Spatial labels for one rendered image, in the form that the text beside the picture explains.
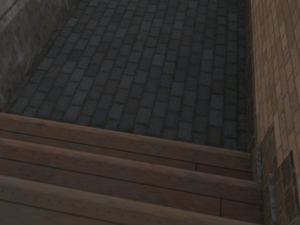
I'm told stairs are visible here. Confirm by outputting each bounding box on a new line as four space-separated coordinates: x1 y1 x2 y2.
0 112 264 225

